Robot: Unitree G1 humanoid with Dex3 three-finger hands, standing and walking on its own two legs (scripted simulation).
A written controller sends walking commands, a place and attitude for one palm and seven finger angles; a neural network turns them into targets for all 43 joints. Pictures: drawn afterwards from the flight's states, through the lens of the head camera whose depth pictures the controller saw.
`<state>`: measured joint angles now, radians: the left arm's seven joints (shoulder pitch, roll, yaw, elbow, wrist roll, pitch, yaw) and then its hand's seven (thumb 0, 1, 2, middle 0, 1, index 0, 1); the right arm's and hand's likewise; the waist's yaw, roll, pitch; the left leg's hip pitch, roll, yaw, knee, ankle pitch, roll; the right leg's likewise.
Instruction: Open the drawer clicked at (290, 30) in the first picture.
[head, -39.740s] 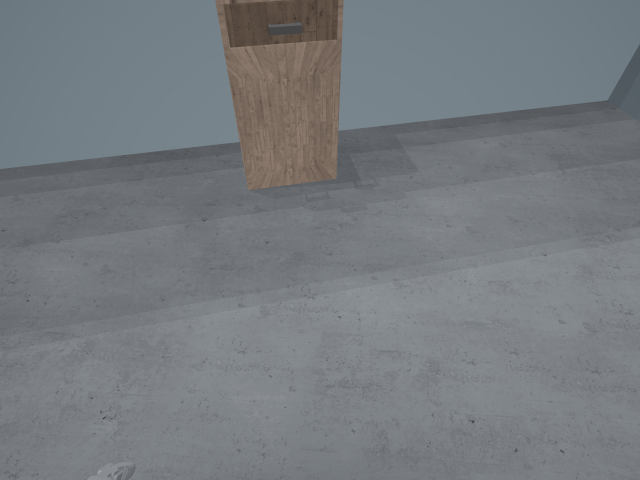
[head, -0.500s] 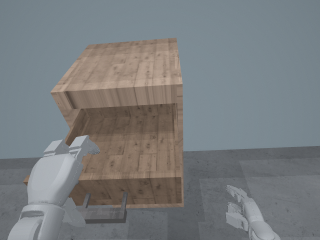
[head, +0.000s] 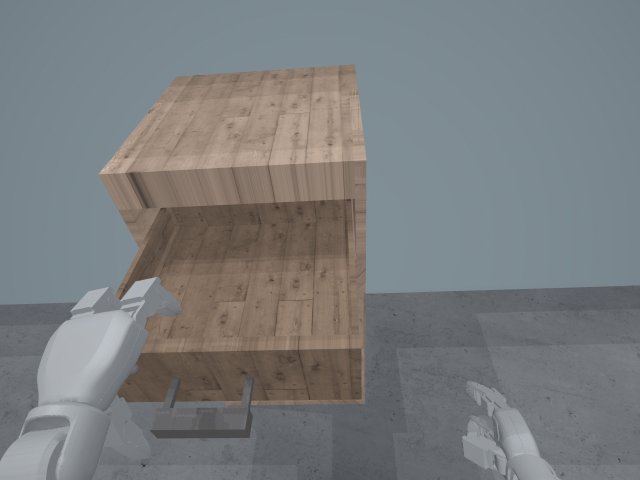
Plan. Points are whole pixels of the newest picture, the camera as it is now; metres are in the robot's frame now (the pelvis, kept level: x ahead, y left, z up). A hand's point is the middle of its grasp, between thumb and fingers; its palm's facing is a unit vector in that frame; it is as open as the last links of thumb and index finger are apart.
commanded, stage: draw the hand back to the body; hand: left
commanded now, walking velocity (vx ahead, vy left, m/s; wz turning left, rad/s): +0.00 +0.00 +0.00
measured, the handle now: (207, 403) +0.21 +0.20 -0.01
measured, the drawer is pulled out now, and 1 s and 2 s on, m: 0.30 0.30 0.30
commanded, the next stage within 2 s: step back with the hand held close in 1.24 s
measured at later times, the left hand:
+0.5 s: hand (140, 336) +0.19 +0.22 +0.16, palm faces +0.33 -0.89 -0.33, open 13.1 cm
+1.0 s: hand (115, 325) +0.20 +0.25 +0.16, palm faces +0.43 -0.81 -0.40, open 8.9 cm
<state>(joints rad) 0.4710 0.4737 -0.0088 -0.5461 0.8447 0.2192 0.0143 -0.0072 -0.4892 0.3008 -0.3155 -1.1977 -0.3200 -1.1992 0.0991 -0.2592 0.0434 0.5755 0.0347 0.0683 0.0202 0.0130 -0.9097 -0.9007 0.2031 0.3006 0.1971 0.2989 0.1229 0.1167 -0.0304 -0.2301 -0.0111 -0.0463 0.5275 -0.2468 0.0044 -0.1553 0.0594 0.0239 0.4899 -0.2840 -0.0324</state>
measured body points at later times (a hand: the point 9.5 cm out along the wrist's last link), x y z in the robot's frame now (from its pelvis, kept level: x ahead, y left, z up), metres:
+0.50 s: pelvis +0.02 +0.01 +0.00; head +0.00 +0.01 +0.45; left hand +0.17 +0.26 +0.18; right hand +0.23 -0.17 -0.06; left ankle +0.03 +0.12 -0.74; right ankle -0.01 -0.10 -0.74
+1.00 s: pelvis +0.03 +0.00 +0.01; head +0.01 -0.02 +0.45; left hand +0.17 +0.29 +0.18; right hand +0.23 -0.21 -0.08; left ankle +0.03 +0.12 -0.74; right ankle -0.01 -0.10 -0.74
